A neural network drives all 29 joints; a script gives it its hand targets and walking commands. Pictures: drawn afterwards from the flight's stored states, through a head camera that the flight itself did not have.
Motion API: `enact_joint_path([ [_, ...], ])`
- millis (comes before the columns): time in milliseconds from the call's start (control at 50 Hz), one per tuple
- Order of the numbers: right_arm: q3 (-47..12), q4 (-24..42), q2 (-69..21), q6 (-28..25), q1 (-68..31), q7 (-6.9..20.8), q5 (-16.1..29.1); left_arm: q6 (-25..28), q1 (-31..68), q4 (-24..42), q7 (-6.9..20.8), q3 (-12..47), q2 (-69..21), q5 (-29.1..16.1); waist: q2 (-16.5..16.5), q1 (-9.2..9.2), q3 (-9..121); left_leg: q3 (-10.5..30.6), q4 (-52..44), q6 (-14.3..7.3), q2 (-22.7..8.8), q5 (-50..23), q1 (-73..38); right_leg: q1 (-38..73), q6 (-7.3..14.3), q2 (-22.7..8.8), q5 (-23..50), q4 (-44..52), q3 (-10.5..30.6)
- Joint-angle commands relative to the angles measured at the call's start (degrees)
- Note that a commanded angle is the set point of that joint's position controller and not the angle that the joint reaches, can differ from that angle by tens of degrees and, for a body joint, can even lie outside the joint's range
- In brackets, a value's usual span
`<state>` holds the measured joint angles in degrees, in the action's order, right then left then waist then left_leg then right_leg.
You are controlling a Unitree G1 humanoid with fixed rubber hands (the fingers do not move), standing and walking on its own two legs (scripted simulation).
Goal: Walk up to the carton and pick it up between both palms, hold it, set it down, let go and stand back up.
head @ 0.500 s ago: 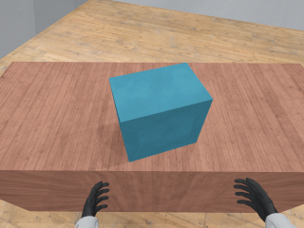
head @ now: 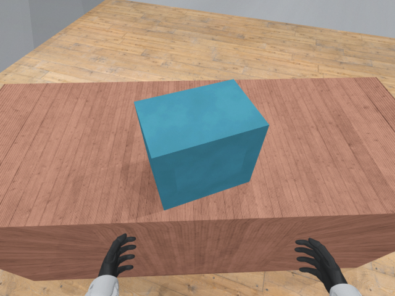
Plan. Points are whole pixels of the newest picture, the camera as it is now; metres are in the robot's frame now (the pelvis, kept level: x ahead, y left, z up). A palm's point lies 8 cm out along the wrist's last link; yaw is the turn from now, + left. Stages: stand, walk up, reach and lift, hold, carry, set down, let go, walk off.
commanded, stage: set down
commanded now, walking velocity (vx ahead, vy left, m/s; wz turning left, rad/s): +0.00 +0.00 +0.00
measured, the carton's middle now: (198, 146) +0.44 +0.04 +0.00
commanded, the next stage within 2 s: let go in 0.20 s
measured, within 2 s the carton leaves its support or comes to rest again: neither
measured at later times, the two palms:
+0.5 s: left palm (100, 273) +0.16 +0.24 -0.09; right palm (318, 286) +0.15 -0.22 -0.09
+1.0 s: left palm out of the picture +0.10 +0.30 -0.11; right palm out of the picture +0.09 -0.31 -0.08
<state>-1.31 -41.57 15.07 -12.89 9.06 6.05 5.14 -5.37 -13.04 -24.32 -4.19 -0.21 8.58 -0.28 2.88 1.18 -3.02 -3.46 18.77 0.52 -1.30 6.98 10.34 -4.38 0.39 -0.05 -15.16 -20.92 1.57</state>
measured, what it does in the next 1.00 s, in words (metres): stands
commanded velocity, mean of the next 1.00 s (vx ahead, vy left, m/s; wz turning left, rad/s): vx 0.00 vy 0.00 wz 0.00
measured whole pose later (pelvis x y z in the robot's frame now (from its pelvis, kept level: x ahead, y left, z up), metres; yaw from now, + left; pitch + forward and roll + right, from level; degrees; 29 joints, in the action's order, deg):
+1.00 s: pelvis +0.00 +0.00 -0.01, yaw +0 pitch -3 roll -1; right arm 3.1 -50.4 21.4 -1.8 12.3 0.2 -1.2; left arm 0.1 -11.8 -48.2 0.4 -2.9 21.3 2.1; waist 2.7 0.3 -0.2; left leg -3.2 26.7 0.4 -2.7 11.2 12.7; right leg -4.7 0.2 1.2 -17.0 -24.3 1.5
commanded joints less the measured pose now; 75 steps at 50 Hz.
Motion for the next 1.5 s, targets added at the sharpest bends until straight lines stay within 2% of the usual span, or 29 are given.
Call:
enact_joint_path([
  [0,2.2,5.8,7.4,-1.2,-4.5,-1.2,-0.9,0.8,3.0,4.4,0.3,-2.1,5.4,0.5,-0.2,0.59,4.3,0.6,1.0,-0.8,1.4,-3.9,-15.4,-14.7,1.1,-1.0,6.3,6.9,-1.0],
  [40,2.8,3.5,5.9,-0.7,-4.6,-1.6,-1.9,0.2,4.1,2.1,1.0,-1.3,4.6,1.2,-0.9,-0.17,3.3,0.8,0.7,-0.5,1.2,-1.1,-16.2,-15.2,1.2,-1.1,2.8,7.5,-1.3],
  [140,2.7,2.2,4.9,-1.5,-3.9,-2.2,-2.2,0.9,5.1,4.9,1.1,-2.5,5.1,2.4,-4.4,-0.35,5.7,1.6,2.1,0.9,1.0,-6.9,-19.0,-16.2,1.4,-0.2,9.6,5.9,-2.0],
  [240,3.7,6.0,5.5,-3.4,-4.8,-3.1,-2.2,1.8,4.3,5.7,1.0,-2.3,6.0,0.6,-2.1,-0.43,7.7,0.9,3.3,0.8,0.9,-11.6,-18.5,-13.3,0.7,0.4,14.6,4.7,-2.4],
  [300,2.8,1.5,4.0,-3.0,-2.0,-4.2,-2.9,1.3,2.8,0.4,2.8,-3.5,7.2,1.6,-1.4,-0.87,5.7,0.9,3.8,0.6,1.4,-12.6,-20.0,-13.2,0.5,0.1,18.0,5.2,-1.4],
  [380,2.5,1.5,2.1,-3.2,-3.3,-5.5,-4.7,1.4,5.4,0.7,3.9,-3.9,7.7,0.3,1.0,-0.43,5.6,0.5,3.3,0.2,1.4,-10.7,-18.9,-12.7,-0.2,0.2,15.4,5.6,-1.3],
  [440,2.9,0.9,2.4,-2.3,-3.3,-4.9,-3.7,1.0,4.8,-0.6,3.1,-2.4,7.6,0.9,-3.6,-0.74,4.2,1.2,3.3,0.6,1.1,-8.5,-20.3,-14.8,1.1,0.1,11.1,6.0,-2.0],
  [500,2.1,2.1,3.3,-3.5,-4.4,-4.8,-3.8,1.0,5.9,-1.7,3.7,-2.9,7.6,1.1,-1.9,0.14,6.2,0.7,4.3,0.4,0.9,-12.9,-21.1,-13.7,0.7,0.7,15.8,4.4,-2.2],
  [640,3.2,2.4,2.1,-2.5,-4.9,-5.5,-3.6,0.4,6.2,-1.3,3.7,-2.0,7.4,0.4,-0.6,-1.90,4.5,1.0,3.3,-0.1,1.0,-8.5,-20.0,-13.7,0.5,0.7,13.8,5.1,-2.4],
  [680,2.4,1.7,2.4,-1.7,-3.8,-5.6,-3.3,-0.4,5.7,-1.1,3.8,-3.0,7.5,1.9,-2.9,-0.74,3.5,0.9,3.1,0.1,1.3,-7.8,-19.5,-13.2,0.7,0.3,12.3,5.2,-1.9],
  [700,6.6,-2.7,16.9,4.4,3.2,-6.5,-8.3,3.6,2.5,-6.7,3.2,-6.2,21.4,2.5,-0.3,0.03,5.8,3.0,7.7,-2.8,-6.1,-13.4,-6.9,-6.6,1.5,-5.4,13.3,0.9,2.7],
  [740,6.2,-0.9,13.9,7.6,1.1,-6.8,-7.8,5.1,2.9,-8.4,3.2,-5.7,19.0,1.7,6.0,-0.42,8.9,4.2,8.0,-3.9,-6.4,-13.7,-4.2,-2.3,1.2,-5.7,16.7,-1.0,3.4],
  [840,5.7,-1.8,13.2,8.6,-1.8,-6.1,-6.2,6.6,4.9,-13.4,3.9,-4.3,17.2,2.5,-7.2,-0.48,3.5,3.3,6.3,-1.8,-5.0,-6.6,-1.9,-7.8,1.3,-5.4,9.2,1.7,5.2],
  [860,5.7,-2.0,12.4,8.6,-1.8,-5.6,-6.4,6.9,8.0,-13.7,3.7,-4.7,19.7,2.3,-1.2,-1.02,5.1,4.5,6.2,-2.2,-5.4,-5.8,-4.0,-9.1,0.8,-5.4,7.4,1.4,4.5],
  [900,6.5,-3.3,15.1,9.3,-2.3,-6.3,-7.0,7.5,4.9,-16.9,4.5,-4.3,18.9,2.5,-3.9,-0.15,5.7,4.8,6.4,-2.8,-5.8,-6.6,-5.2,-8.0,1.0,-5.3,7.5,2.3,4.7],
  [1020,5.9,-6.3,15.6,10.3,0.6,-6.3,-6.5,7.5,6.2,-22.2,4.7,-3.3,19.4,2.9,-4.5,-1.35,0.8,4.5,4.6,-2.7,-5.9,-3.8,-1.8,-8.8,1.0,-5.3,6.8,2.6,4.2],
  [1040,5.5,-6.1,14.2,10.3,-0.7,-6.2,-6.4,7.3,7.2,-22.6,4.4,-3.3,21.3,2.9,-2.3,-1.44,2.8,5.5,5.1,-3.2,-6.7,-3.8,-3.4,-8.4,1.3,-5.2,6.8,2.1,4.0],
  [1060,5.8,-5.9,16.7,10.4,-0.5,-5.6,-6.7,7.2,4.5,-24.6,4.6,-3.1,20.8,2.0,-5.5,-0.26,4.4,6.1,4.3,-3.4,-6.3,-2.9,-2.7,-7.1,1.2,-4.6,2.1,3.9,4.8],
  [1100,5.2,-7.5,16.5,10.7,-0.4,-5.9,-6.0,7.3,7.7,-25.7,4.7,-3.5,23.8,2.5,1.0,-1.60,3.8,5.9,3.3,-3.6,-6.4,2.2,-4.0,-9.1,1.4,-5.1,1.2,4.0,4.8],
  [1120,5.5,-8.2,18.2,10.9,0.8,-5.7,-6.5,7.4,5.9,-25.6,4.7,-3.4,23.4,2.1,-2.2,-0.58,2.5,6.9,2.7,-3.5,-6.5,3.6,-3.9,-9.3,1.5,-5.0,0.2,4.4,5.5],
  [1180,5.6,-9.4,17.9,10.9,0.9,-5.7,-6.6,7.5,6.1,-28.2,3.9,-2.5,24.1,1.6,0.5,-1.76,-0.7,7.7,-0.2,-4.1,-6.5,7.3,-1.9,-10.9,1.9,-5.4,-0.6,4.6,6.4],
  [1200,5.3,-9.1,18.2,10.4,-0.2,-5.8,-6.4,7.8,5.1,-28.8,4.2,-2.5,23.7,1.5,-2.8,-1.35,3.2,7.5,1.0,-4.0,-7.1,5.3,-4.7,-9.4,2.0,-5.8,-1.7,5.1,6.5],
  [1220,5.0,-9.5,18.2,10.6,0.4,-5.6,-6.8,7.4,5.6,-29.3,4.5,-2.0,23.9,1.8,-2.0,-1.68,-0.6,9.3,-1.4,-4.1,-7.6,8.8,-2.0,-11.3,1.8,-4.6,-0.9,3.8,4.8],
  [1240,5.6,-9.7,18.4,10.5,-0.7,-5.5,-6.4,7.1,5.0,-28.5,4.3,-2.0,22.4,1.5,-7.4,-0.13,-1.0,8.2,-2.1,-4.0,-6.7,10.5,0.0,-8.8,1.7,-4.5,1.1,3.6,5.6],
  [1340,4.4,-11.0,16.5,10.8,-0.8,-6.2,-5.8,7.2,5.0,-30.8,4.7,-1.7,23.9,1.6,-3.2,-1.42,2.3,8.6,-4.4,-2.9,-6.7,12.5,-1.3,-8.0,0.4,-3.3,0.9,2.8,4.3],
  [1400,4.3,-12.2,17.1,10.9,-2.6,-5.7,-5.9,7.8,3.8,-32.0,4.9,-1.5,24.8,1.6,-4.3,-0.36,4.1,9.8,-4.0,-3.8,-8.1,11.5,-2.5,-7.6,1.1,-4.4,0.0,2.4,5.0],
  [1440,5.1,-12.5,18.3,10.6,-1.6,-5.7,-5.8,7.5,5.2,-31.7,4.5,-1.7,24.4,1.8,-2.4,-1.81,1.3,9.5,-3.8,-3.3,-6.7,14.2,-2.2,-10.1,1.1,-3.8,-1.6,3.2,5.3],
  [1460,4.7,-13.2,18.3,10.7,0.2,-5.4,-5.6,7.1,3.0,-32.4,4.5,-1.3,23.0,2.0,-5.2,-1.12,3.8,8.9,-1.8,-3.3,-7.0,10.8,-3.4,-7.4,1.2,-4.8,0.6,3.6,5.2],
  [1480,4.4,-13.2,16.9,11.1,-1.6,-5.7,-6.0,7.4,3.9,-31.2,4.3,-2.0,25.1,1.8,-1.0,-1.17,5.7,10.6,-2.8,-3.4,-7.8,12.4,-3.1,-6.9,1.4,-4.4,0.0,2.4,4.3],
])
